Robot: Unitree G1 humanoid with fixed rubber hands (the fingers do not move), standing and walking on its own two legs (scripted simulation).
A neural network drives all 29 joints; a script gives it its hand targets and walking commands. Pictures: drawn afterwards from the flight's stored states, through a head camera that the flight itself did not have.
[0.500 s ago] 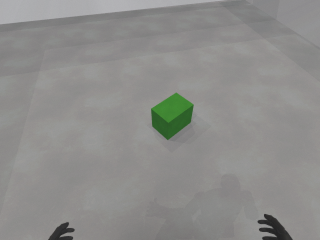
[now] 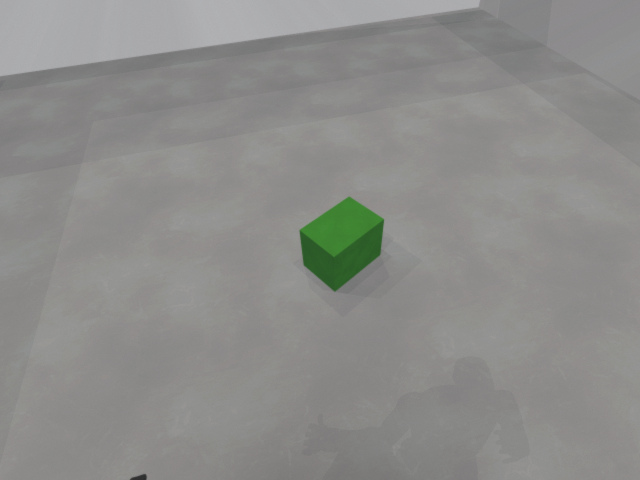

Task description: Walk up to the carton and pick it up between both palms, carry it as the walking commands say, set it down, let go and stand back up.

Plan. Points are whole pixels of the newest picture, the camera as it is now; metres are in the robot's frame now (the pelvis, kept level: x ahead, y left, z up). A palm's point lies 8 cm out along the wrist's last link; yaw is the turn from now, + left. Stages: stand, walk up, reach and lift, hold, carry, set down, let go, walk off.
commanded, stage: walk up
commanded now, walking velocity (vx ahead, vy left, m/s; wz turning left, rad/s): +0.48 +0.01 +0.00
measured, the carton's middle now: (342, 243) +1.05 -0.03 -0.66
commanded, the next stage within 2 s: none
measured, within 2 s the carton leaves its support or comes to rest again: neither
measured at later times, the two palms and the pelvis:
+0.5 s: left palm (129, 466) +0.18 +0.31 -0.14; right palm (467, 425) +0.22 -0.18 -0.12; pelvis +0.16 +0.06 +0.00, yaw +0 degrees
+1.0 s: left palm (202, 309) +0.42 +0.25 -0.12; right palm (470, 297) +0.44 -0.25 -0.14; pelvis +0.39 +0.00 +0.00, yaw +1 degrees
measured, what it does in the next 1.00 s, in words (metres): walks ahead: left foot, then right foot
